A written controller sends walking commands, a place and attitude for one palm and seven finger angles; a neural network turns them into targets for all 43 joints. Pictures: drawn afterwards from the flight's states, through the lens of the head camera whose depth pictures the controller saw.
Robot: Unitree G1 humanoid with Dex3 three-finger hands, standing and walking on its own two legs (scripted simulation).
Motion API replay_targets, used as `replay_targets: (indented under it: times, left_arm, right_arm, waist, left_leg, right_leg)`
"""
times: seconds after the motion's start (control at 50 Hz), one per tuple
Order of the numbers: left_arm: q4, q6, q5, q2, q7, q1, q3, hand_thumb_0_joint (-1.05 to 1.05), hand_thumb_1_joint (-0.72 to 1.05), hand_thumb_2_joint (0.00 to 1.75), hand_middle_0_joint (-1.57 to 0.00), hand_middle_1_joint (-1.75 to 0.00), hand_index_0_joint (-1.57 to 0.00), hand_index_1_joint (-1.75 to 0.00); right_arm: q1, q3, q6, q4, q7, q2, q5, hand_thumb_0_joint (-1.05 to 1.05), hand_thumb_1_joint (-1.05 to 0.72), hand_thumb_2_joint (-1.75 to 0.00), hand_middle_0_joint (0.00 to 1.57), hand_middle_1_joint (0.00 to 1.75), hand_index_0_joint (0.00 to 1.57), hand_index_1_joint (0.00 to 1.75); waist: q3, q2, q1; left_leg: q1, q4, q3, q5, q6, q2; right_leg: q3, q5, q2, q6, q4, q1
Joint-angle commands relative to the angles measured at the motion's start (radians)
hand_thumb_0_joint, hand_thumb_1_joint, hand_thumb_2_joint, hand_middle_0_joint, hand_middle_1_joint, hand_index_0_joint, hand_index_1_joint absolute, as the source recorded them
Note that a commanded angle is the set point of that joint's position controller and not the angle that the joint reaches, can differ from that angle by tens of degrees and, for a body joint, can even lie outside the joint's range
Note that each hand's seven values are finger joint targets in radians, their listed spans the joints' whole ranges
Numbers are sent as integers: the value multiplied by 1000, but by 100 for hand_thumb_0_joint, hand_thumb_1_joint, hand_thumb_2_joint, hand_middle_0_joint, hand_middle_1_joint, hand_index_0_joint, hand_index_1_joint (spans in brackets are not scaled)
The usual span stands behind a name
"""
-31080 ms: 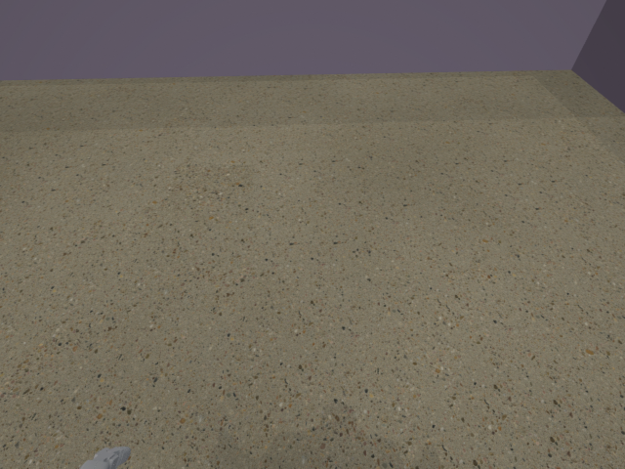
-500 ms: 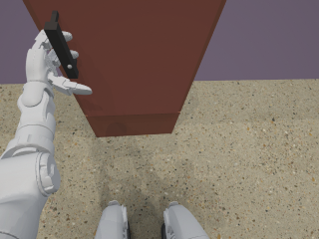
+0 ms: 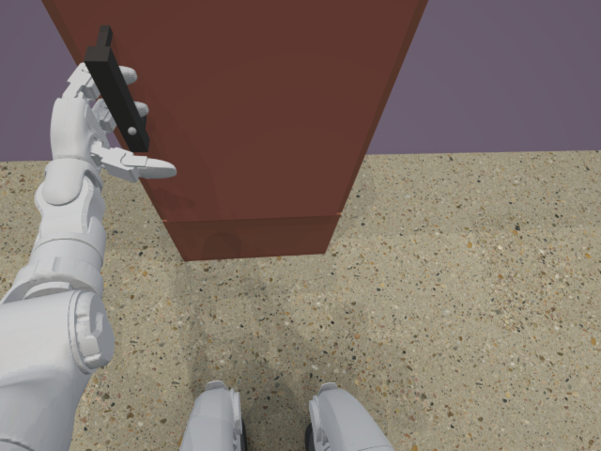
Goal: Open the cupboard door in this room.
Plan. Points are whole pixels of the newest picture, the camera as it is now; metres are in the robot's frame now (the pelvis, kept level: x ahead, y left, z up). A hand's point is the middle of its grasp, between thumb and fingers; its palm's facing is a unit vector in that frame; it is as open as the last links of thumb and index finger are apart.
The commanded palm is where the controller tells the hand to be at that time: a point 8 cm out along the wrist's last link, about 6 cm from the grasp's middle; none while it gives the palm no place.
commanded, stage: close the thumb around the handle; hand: left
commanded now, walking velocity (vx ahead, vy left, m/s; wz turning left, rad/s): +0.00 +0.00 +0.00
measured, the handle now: (124, 94) +0.57 +0.19 +0.07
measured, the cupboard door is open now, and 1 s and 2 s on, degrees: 0 6 43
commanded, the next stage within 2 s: pull the door open along its arc in 0.56 s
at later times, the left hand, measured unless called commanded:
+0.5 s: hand (133, 129) +0.51 +0.17 +0.07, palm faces -0.01 -1.00 -0.02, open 6.3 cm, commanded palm +0.49 +0.21 +0.07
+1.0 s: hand (139, 152) +0.48 +0.16 +0.07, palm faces -0.01 -1.00 -0.01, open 6.2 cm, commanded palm +0.43 +0.20 +0.07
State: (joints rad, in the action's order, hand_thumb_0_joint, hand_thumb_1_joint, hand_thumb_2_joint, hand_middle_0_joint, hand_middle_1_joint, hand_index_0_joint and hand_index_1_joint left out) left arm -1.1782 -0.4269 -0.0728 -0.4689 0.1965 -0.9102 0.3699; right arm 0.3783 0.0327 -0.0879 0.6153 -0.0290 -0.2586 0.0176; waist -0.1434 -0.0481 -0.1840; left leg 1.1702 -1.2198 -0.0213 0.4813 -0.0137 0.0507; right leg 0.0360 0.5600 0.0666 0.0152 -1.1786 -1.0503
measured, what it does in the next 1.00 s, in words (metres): stands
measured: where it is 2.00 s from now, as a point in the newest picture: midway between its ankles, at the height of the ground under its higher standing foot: outside the picture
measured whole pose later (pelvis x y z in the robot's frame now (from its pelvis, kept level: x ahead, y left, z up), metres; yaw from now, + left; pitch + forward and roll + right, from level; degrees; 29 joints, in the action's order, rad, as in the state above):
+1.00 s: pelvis +0.01 +0.00 +0.01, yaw +0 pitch +23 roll -2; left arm -0.95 -0.44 -0.15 -0.35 0.19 -0.68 0.31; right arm 0.39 0.01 -0.11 0.59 -0.04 -0.25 0.00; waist -0.17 -0.05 -0.14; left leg 1.08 -1.16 0.01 0.48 -0.02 0.05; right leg 0.01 0.56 0.06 0.01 -1.13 -0.98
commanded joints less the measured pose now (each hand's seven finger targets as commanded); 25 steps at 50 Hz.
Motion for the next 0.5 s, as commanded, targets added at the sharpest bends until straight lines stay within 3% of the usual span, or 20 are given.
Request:
replay_targets:
  times: [0.0,0.02,0.08,0.12,0.18,0.22,0.26,0.3,0.34,0.42,0.48]
  left_arm:
    - [282,-108,-27,-228,1,-452,24,0,-5,49,-33,-125,-33,-125]
    - [259,-107,-25,-190,7,-433,-3,0,0,52,-34,-125,-34,-125]
    - [231,-92,-28,-217,16,-414,14,0,17,59,-35,-127,-35,-127]
    - [225,-82,-33,-182,22,-402,-9,0,28,64,-36,-128,-36,-128]
    - [207,-70,-39,-197,20,-426,-2,0,45,71,-37,-130,-37,-130]
    - [203,-76,-31,-197,19,-419,-3,0,56,76,-38,-131,-38,-131]
    - [213,-79,-28,-156,17,-452,-39,0,68,80,-38,-133,-38,-133]
    - [228,-91,-27,-155,10,-445,-31,0,79,85,-39,-134,-39,-134]
    - [208,-87,-26,-177,5,-436,-16,0,90,90,-40,-135,-40,-135]
    - [220,-88,-22,-165,3,-432,-25,0,90,90,-40,-135,-40,-135]
    - [217,-77,-20,-218,-4,-443,15,0,90,90,-40,-135,-40,-135]
  right_arm:
    - [162,-72,18,-37,14,-178,5,0,-90,-90,20,30,20,30]
    - [156,-74,18,-32,12,-175,3,0,-90,-90,20,30,20,30]
    - [160,-75,14,-27,13,-183,1,0,-90,-90,20,30,20,30]
    - [155,-75,14,-29,13,-182,-2,0,-90,-90,20,30,20,30]
    - [154,-71,14,-27,17,-183,-3,0,-90,-90,20,30,20,30]
    - [156,-71,15,-28,18,-182,-1,0,-90,-90,20,30,20,30]
    - [156,-72,17,-23,15,-178,0,0,-90,-90,20,30,20,30]
    - [159,-77,19,-24,13,-180,5,0,-90,-90,20,30,20,30]
    - [155,-76,16,-22,14,-184,4,0,-90,-90,20,30,20,30]
    - [156,-76,16,-26,12,-182,4,0,-90,-90,20,30,20,30]
    - [160,-74,11,-28,16,-184,3,0,-90,-90,20,30,20,30]
  waist:
    - [-533,-120,1]
    - [-528,-118,-6]
    - [-499,-89,-4]
    - [-496,-104,-5]
    - [-450,-74,-16]
    - [-466,-93,-6]
    - [-455,-106,-21]
    - [-482,-131,-12]
    - [-482,-108,-13]
    - [-511,-102,-10]
    - [-487,-78,-9]
  left_leg:
    - [-535,93,-46,-403,-23,-22]
    - [-549,94,-47,-400,-20,-20]
    - [-511,98,-45,-364,-23,-21]
    - [-536,102,-47,-375,-21,-21]
    - [-495,106,-45,-338,-26,-22]
    - [-516,105,-51,-364,-21,-21]
    - [-531,102,-58,-360,-20,-18]
    - [-571,100,-65,-386,-17,-17]
    - [-543,97,-59,-369,-18,-17]
    - [-553,98,-57,-387,-19,-20]
    - [-504,98,-48,-361,-25,-22]
  right_leg:
    - [-15,-398,10,11,156,112]
    - [-10,-390,10,9,159,92]
    - [-13,-371,10,7,168,109]
    - [-9,-370,9,8,170,81]
    - [-10,-347,9,6,180,90]
    - [-7,-357,9,9,167,76]
    - [-1,-337,8,9,167,39]
    - [4,-334,8,15,158,22]
    - [-2,-335,6,11,162,36]
    - [-1,-358,8,10,160,57]
    - [-9,-360,7,7,167,93]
